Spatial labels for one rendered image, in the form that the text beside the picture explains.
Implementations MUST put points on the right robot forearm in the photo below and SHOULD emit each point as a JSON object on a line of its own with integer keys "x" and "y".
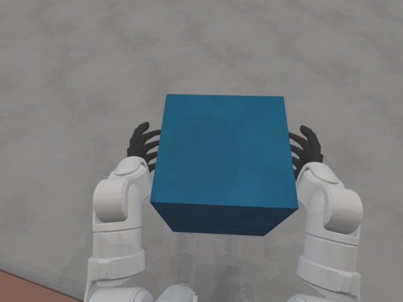
{"x": 332, "y": 227}

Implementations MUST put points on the left robot upper arm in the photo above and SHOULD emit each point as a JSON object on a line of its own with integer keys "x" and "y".
{"x": 134, "y": 294}

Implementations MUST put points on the carton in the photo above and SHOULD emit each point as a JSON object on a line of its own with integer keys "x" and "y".
{"x": 224, "y": 165}

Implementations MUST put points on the left robot hand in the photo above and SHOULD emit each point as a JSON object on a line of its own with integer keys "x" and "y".
{"x": 138, "y": 147}

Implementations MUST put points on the robot left thigh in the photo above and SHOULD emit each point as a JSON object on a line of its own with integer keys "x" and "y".
{"x": 178, "y": 293}

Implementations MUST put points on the left robot forearm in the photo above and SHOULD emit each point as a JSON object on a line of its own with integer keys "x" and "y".
{"x": 117, "y": 217}

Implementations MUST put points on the right robot hand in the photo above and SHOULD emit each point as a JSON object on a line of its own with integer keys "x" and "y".
{"x": 311, "y": 149}

